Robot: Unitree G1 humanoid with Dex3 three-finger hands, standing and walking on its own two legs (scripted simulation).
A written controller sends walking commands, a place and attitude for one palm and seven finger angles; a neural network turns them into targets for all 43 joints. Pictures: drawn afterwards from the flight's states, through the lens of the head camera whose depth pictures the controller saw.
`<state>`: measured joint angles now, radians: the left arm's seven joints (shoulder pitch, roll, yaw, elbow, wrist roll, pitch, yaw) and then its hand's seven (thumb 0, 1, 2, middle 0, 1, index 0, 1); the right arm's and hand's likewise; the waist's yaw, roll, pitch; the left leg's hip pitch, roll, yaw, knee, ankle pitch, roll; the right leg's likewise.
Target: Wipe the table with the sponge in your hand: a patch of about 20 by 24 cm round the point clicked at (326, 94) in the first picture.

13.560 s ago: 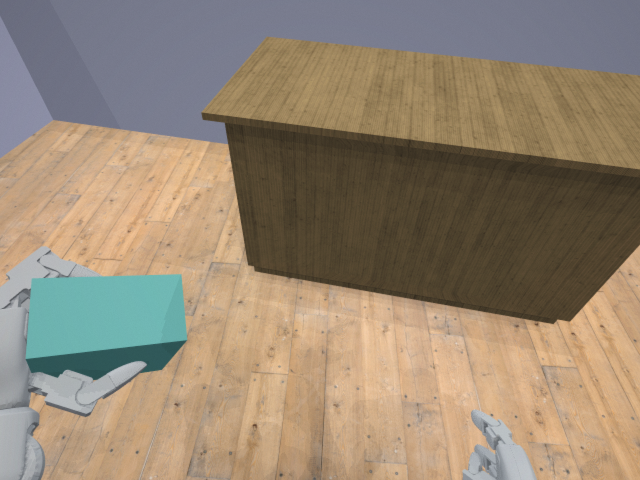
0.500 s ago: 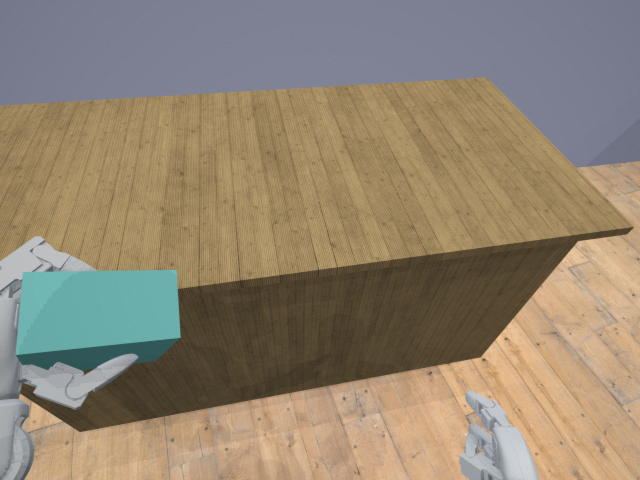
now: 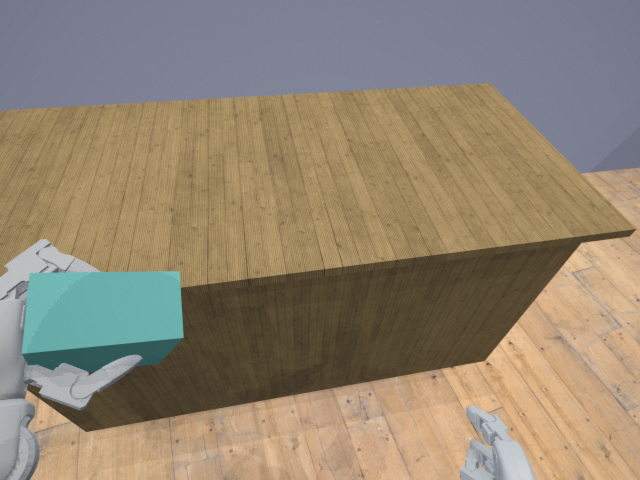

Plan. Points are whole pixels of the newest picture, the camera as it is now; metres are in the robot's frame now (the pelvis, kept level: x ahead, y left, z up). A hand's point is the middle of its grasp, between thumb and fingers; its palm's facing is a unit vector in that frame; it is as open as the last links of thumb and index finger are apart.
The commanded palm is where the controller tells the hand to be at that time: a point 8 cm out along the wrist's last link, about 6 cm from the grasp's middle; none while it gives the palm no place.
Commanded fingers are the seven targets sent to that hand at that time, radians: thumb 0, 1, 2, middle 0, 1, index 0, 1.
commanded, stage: shuffle to correct the standing spot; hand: left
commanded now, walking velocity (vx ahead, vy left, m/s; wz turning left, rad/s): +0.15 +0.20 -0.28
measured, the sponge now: (127, 324) +0.23 +0.22 +0.13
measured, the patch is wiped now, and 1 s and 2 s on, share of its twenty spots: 0.00 0.00 0.00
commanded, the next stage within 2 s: come to a stop and stand still in 1.32 s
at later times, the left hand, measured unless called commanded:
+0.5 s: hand (118, 260) +0.28 +0.24 +0.16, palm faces +0.31 -0.86 -0.40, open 10.2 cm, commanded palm +0.23 +0.29 +0.17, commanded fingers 0.00 0.10 1.30 -1.20 -1.60 -1.20 -1.60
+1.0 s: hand (94, 196) +0.37 +0.31 +0.16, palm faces +0.18 -0.87 -0.46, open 10.2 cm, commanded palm +0.33 +0.37 +0.17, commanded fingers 0.00 0.10 1.30 -1.20 -1.60 -1.20 -1.60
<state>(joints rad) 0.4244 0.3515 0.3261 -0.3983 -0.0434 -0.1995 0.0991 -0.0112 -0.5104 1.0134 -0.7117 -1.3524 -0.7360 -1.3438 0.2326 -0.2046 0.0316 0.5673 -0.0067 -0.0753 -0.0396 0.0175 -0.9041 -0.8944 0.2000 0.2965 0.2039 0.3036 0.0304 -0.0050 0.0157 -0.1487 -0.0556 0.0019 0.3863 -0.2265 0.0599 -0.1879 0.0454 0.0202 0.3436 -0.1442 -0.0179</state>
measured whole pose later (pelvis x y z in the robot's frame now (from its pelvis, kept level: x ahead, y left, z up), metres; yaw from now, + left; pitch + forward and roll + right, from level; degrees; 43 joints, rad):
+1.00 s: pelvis +0.12 +0.13 -0.03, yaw -12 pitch -1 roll +0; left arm 0.50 0.41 0.40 -0.55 -0.04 -0.28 0.12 -0.01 -0.51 1.02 -0.71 -1.35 -0.74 -1.34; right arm 0.21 -0.20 0.00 0.60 0.02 -0.08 0.00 0.02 -0.90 -0.89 0.20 0.30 0.20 0.30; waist -0.01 -0.02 0.08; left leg -0.35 0.00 0.05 0.67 -0.28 0.01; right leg -0.26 -0.09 0.05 0.74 -0.42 0.06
